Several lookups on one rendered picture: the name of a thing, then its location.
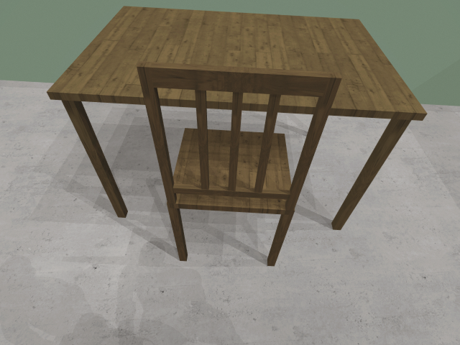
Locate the table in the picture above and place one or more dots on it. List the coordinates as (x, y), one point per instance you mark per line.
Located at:
(106, 72)

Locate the chair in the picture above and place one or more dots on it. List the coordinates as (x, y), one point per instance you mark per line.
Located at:
(221, 170)

